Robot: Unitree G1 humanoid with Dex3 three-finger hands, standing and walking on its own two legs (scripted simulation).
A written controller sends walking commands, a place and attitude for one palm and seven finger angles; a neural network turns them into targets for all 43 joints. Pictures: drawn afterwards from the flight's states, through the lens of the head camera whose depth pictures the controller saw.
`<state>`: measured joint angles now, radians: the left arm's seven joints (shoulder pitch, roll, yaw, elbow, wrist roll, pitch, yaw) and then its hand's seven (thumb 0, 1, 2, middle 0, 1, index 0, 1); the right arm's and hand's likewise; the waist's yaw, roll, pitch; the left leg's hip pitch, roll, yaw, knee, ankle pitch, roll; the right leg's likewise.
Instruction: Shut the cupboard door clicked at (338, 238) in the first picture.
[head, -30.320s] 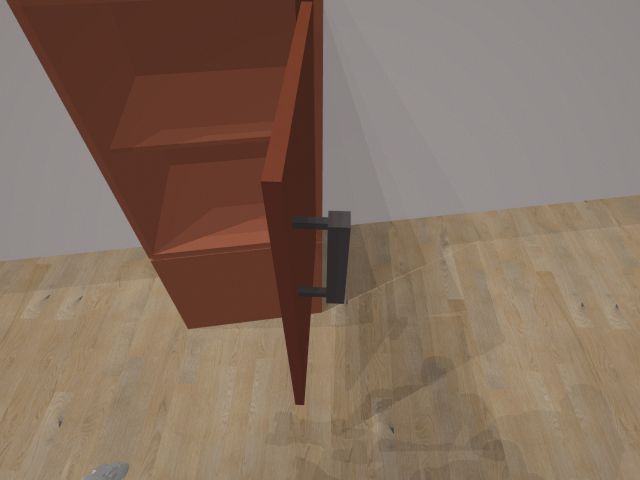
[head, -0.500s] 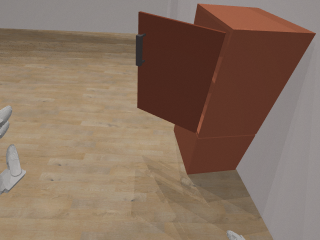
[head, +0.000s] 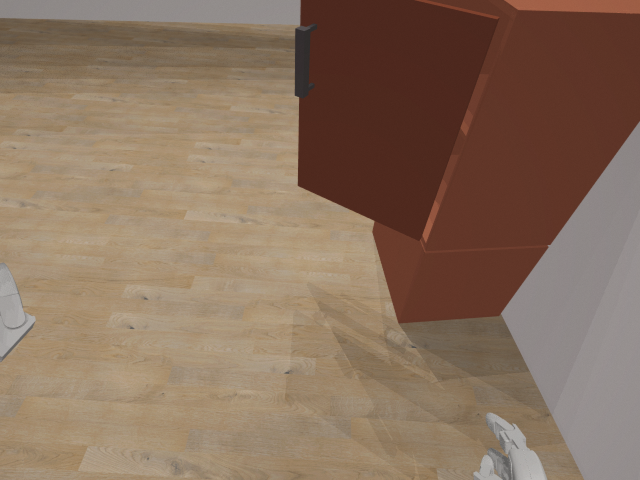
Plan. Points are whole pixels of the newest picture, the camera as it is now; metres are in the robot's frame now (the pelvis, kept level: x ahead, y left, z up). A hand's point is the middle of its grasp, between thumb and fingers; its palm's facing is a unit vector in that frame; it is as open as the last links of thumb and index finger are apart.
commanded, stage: stop stepping back and stand still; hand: left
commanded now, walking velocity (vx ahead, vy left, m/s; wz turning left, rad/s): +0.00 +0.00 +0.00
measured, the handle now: (307, 61) +1.00 +0.08 +0.09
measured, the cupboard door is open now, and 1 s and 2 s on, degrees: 51 51 51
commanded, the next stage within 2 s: let the arm hang, fingers relaxed in 0.28 s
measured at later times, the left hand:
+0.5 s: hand (103, 387) +0.22 +0.27 +0.02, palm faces +0.16 -0.87 -0.46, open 7.4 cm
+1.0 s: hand out of the picture -0.08 +0.21 -0.16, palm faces +0.01 -0.97 -0.23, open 7.3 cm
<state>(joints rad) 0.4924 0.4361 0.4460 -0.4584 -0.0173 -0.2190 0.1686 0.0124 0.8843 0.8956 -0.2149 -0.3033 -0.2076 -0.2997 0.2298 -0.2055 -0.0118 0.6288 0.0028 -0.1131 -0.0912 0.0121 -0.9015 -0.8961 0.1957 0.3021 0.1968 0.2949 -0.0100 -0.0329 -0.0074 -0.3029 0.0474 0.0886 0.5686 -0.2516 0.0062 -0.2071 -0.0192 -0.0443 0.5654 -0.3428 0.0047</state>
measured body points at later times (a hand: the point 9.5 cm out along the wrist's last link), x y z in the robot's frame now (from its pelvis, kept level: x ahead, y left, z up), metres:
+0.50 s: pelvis +0.00 +0.02 +0.00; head -0.01 -0.01 +0.45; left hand +0.20 +0.31 +0.05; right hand +0.17 -0.24 -0.10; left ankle +0.03 +0.12 -0.73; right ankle -0.03 -0.12 -0.73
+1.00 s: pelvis -0.02 +0.02 +0.01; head -0.01 +0.01 +0.46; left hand -0.08 +0.26 -0.14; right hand -0.05 -0.21 -0.15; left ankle +0.03 +0.12 -0.73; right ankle -0.03 -0.12 -0.73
